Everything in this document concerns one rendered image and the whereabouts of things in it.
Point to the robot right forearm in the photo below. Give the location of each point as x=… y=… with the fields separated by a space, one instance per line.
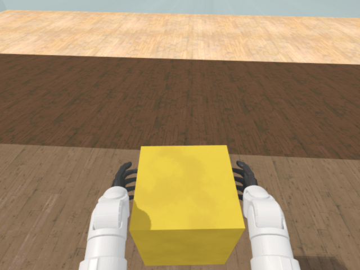
x=268 y=233

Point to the carton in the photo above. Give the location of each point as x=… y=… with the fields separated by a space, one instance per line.
x=186 y=209

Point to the robot left forearm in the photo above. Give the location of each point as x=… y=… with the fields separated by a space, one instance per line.
x=108 y=232

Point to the robot right hand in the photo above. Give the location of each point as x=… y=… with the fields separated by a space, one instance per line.
x=247 y=180

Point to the robot left hand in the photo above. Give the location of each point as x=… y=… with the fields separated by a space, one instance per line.
x=122 y=174

